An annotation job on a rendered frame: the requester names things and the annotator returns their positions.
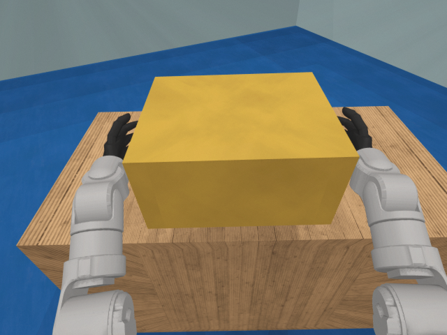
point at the pedestal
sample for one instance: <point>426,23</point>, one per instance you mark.
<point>277,277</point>

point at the robot left upper arm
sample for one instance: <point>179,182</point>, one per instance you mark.
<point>101,313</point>

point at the carton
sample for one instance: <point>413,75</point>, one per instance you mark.
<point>238,150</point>

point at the right robot hand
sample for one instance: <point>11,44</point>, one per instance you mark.
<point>356,129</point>

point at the left robot hand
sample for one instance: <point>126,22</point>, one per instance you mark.
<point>118,139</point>

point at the robot right forearm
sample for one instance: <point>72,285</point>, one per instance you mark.
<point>402,247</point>

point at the robot right upper arm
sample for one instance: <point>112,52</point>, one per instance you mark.
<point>409,309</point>

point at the robot left forearm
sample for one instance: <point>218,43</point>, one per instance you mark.
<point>97,224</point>

